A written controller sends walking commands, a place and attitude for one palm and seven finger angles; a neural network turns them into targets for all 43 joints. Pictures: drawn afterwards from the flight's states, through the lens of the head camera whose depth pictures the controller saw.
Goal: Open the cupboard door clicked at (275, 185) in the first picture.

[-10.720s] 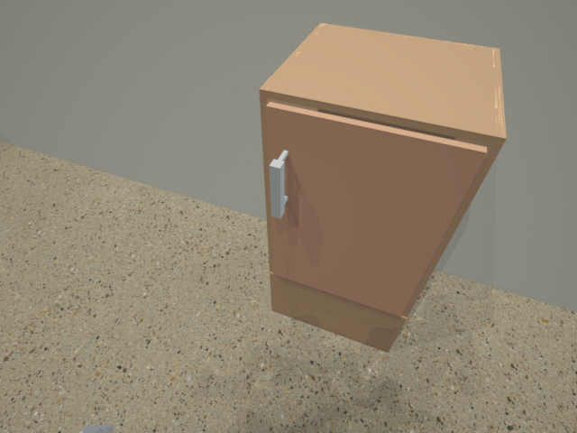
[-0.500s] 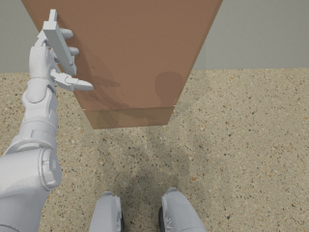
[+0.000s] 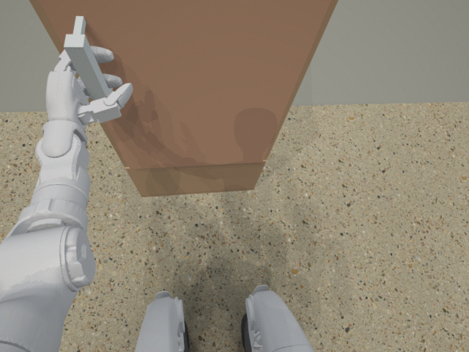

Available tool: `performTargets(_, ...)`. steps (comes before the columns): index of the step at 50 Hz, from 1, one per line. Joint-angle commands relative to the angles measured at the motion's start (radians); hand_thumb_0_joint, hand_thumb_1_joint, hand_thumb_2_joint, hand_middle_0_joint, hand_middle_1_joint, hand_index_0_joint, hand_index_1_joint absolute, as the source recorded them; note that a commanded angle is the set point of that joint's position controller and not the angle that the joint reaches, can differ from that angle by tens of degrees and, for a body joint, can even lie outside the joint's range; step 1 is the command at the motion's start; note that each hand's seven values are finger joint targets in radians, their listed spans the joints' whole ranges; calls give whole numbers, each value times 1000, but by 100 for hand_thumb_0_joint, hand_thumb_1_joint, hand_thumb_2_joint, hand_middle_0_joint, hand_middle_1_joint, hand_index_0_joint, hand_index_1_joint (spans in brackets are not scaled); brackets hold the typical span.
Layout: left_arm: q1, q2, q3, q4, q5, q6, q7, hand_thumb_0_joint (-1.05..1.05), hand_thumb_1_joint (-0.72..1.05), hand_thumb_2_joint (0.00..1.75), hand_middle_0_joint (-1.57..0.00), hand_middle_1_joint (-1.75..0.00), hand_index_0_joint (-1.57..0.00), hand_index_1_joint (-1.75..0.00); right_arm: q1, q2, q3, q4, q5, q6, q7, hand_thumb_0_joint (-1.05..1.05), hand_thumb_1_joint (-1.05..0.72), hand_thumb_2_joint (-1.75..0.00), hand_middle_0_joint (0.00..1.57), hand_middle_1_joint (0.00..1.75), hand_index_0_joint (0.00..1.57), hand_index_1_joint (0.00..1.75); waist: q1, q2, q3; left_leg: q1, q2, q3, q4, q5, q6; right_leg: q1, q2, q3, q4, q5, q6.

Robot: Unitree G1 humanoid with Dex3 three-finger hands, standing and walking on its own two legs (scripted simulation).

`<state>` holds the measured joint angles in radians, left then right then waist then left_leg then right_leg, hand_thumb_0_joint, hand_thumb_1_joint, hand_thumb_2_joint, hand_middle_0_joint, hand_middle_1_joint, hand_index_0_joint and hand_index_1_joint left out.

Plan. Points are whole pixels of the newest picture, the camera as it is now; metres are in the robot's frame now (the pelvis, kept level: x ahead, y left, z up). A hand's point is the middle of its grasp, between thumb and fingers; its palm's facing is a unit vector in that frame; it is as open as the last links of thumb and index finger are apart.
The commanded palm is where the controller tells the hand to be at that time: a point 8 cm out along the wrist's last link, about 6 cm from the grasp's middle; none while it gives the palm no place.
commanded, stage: close the thumb around the handle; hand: left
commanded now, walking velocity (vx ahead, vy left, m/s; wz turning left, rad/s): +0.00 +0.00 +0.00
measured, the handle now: (95, 70) +0.56 +0.18 +0.07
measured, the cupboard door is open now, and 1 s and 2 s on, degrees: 0 23 41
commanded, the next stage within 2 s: pull the door open along its arc in 0.22 s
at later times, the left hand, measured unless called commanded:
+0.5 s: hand (111, 101) +0.51 +0.16 +0.06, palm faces +0.02 -1.00 -0.01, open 5.8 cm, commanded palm +0.47 +0.20 +0.06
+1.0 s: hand (146, 171) +0.38 +0.10 +0.06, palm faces +0.41 -0.91 +0.04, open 5.7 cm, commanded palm +0.33 +0.13 +0.06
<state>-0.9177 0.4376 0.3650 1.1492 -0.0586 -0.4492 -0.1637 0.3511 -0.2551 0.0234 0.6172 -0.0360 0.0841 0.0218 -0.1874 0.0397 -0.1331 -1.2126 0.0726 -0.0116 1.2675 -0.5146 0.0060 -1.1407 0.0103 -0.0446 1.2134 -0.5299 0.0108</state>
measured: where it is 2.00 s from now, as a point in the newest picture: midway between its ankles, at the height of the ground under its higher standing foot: outside the picture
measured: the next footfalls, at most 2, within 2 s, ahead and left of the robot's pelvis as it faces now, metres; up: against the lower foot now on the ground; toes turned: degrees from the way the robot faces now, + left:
none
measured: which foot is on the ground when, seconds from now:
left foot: down 0.00-1.00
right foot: down 0.00-1.00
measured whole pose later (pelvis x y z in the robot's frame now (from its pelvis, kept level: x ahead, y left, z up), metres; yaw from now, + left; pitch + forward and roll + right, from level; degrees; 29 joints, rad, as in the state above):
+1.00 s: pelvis +0.02 -0.01 +0.02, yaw +2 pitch +20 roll -1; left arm -0.24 -0.07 0.02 0.49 0.06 -0.44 0.50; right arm 0.22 -0.20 -0.02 0.55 -0.08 0.06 0.07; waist -0.04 0.01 -0.18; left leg -1.00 0.05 0.00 1.16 -0.51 -0.01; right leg -0.94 -0.01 -0.04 1.15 -0.55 0.00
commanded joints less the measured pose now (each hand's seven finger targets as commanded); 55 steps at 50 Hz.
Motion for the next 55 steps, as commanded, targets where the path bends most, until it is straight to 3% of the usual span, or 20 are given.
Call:
performTargets(1, -409, 219, 21, -221, -17, -75, -2, 0, 90, 90, -40, -135, -40, -135, 168, -175, -63, -46, 6, -3, -7, 0, -90, -90, 20, 30, 20, 30, -5, 113, -537, 493, -44, -45, -129, 393, 16, 183, 44, -1, -152, 338, -29)
performTargets(5, -396, 223, 26, -233, -21, -76, -9, 0, 90, 90, -40, -135, -40, -135, 167, -176, -65, -50, 10, -2, -10, 0, -90, -90, 20, 30, 20, 30, -1, 90, -543, 482, -46, -42, -133, 386, 18, 204, 44, 3, -154, 347, -29)
performTargets(6, -402, 190, -1, -221, -22, -72, -11, 0, 90, 90, -40, -135, -40, -135, 165, -174, -64, -45, 11, -2, -10, 0, -90, -90, 20, 30, 20, 30, -16, 92, -518, 480, -46, -41, -133, 372, 19, 183, 44, 2, -162, 332, -27)
performTargets(8, -413, 236, 40, -195, -26, -65, -2, 0, 90, 90, -40, -135, -40, -135, 166, -180, -63, -44, 11, -2, -15, 0, -90, -90, 20, 30, 20, 30, -15, 56, -481, 426, -47, -36, -133, 321, 23, 196, 44, 9, -170, 301, -24)
performTargets(10, -428, 262, 52, -207, -17, -71, 3, 0, 90, 90, -40, -135, -40, -135, 168, -179, -58, -45, 8, -7, -17, 0, -90, -90, 20, 30, 20, 30, -9, 87, -510, 430, -49, -36, -130, 334, 24, 200, 41, 11, -159, 312, -25)
performTargets(14, -429, 234, 32, -220, -16, -81, -3, 0, 90, 90, -40, -135, -40, -135, 170, -176, -61, -47, 5, -10, -15, 0, -90, -90, 20, 30, 20, 30, -11, 99, -525, 465, -47, -41, -126, 356, 22, 186, 43, 7, -153, 317, -28)
performTargets(15, -411, 255, 48, -222, -13, -83, -3, 0, 90, 90, -40, -135, -40, -135, 167, -178, -62, -50, 7, -8, -16, 0, -90, -90, 20, 30, 20, 30, 3, 104, -544, 461, -48, -38, -123, 363, 19, 196, 41, 10, -150, 325, -29)
performTargets(17, -437, 160, -28, -211, -16, -75, -5, 0, 90, 90, -40, -135, -40, -135, 163, -168, -62, -45, 8, -9, -12, 0, -90, -90, 20, 30, 20, 30, -28, 95, -504, 464, -46, -43, -127, 341, 20, 159, 43, 2, -158, 304, -26)
performTargets(20, -361, 181, 2, -229, -21, -78, -2, 0, 90, 90, -40, -135, -40, -135, 161, -174, -67, -53, 9, -8, -9, 0, -90, -90, 20, 30, 20, 30, 7, 102, -548, 484, -48, -38, -130, 363, 17, 186, 41, 3, -153, 320, -31)
performTargets(29, -41, 73, -44, -408, -71, -64, -15, 0, 90, 90, -40, -135, -40, -135, 117, -155, -79, -107, 30, -1, 3, 0, -90, -90, 20, 30, 20, 30, 71, 37, -548, 487, -61, -5, -182, 399, 17, 339, 41, 6, -180, 423, -30)
performTargets(36, 268, -68, -139, -623, -98, -57, 14, 0, 90, 90, -40, -135, -40, -135, 55, -137, -90, -151, 46, -12, 10, 0, -90, -90, 20, 30, 20, 30, 104, -13, -439, 497, -64, 14, -230, 383, 13, 380, 36, -3, -213, 439, -27)
performTargets(37, 273, -107, 5, -684, -182, -57, 168, 0, 90, 90, -40, -135, -40, -135, 21, -108, -84, -155, 36, -25, 5, 0, -90, -90, 20, 30, 20, 30, 179, -7, -436, 478, -64, 22, -249, 393, 1, 409, 35, -16, -215, 427, -25)
performTargets(38, 339, -189, -90, -704, -144, -52, 244, 0, 90, 90, -40, -135, -40, -135, 14, -102, -82, -159, 26, -36, 12, 0, -90, -90, 20, 30, 20, 30, 154, 11, -426, 497, -62, 23, -252, 392, -7, 391, 35, -22, -212, 413, -24)
performTargets(39, 381, -203, -94, -726, -125, -53, 309, 0, 90, 90, -40, -135, -40, -135, 15, -99, -81, -159, 17, -42, 17, 0, -90, -90, 20, 30, 20, 30, 160, -30, -407, 486, -61, 17, -251, 399, -7, 395, 36, -29, -209, 416, -26)
performTargets(42, 464, -291, -176, -827, -17, -66, 488, 0, 90, 90, -40, -135, -40, -135, -8, -82, -84, -165, -13, -45, 36, 0, -90, -90, 20, 30, 20, 30, 165, -21, -426, 497, -61, 26, -243, 440, -11, 413, 25, -27, -188, 463, -27)
performTargets(43, 464, -317, -208, -845, 29, -64, 545, 0, 90, 90, -40, -135, -40, -135, -19, -76, -86, -163, -23, -45, 42, 0, -90, -90, 20, 30, 20, 30, 157, -5, -409, 493, -61, 26, -239, 429, -13, 397, 22, -27, -184, 453, -27)
performTargets(44, 465, -337, -223, -849, 65, -61, 603, 0, 90, 90, -40, -135, -40, -135, -26, -74, -87, -164, -30, -43, 43, 0, -90, -90, 20, 30, 20, 30, 153, -40, -399, 480, -63, 21, -234, 412, -8, 398, 24, -26, -188, 441, -27)
performTargets(46, 463, -425, -306, -853, 126, -55, 688, 0, 90, 90, -40, -135, -40, -135, -56, -64, -90, -160, -40, -45, 47, 0, -90, -90, 20, 30, 20, 30, 138, -33, -374, 479, -63, 17, -238, 368, -12, 375, 19, -28, -195, 398, -29)
performTargets(49, 459, -479, -396, -874, 196, -57, 743, 0, 90, 90, -40, -135, -40, -135, -84, -59, -96, -156, -52, -53, 42, 0, -90, -90, 20, 30, 20, 30, 119, -76, -389, 491, -64, 10, -234, 335, -4, 378, 18, -23, -210, 379, -32)
performTargets(55, 602, -576, -538, -961, 216, -49, 720, 0, 90, 90, -40, -135, -40, -135, -148, -33, -88, -177, -49, -69, 28, 0, -90, -90, 20, 30, 20, 30, 138, -63, -382, 521, -70, 20, -250, 318, 0, 431, 8, -13, -240, 394, -39)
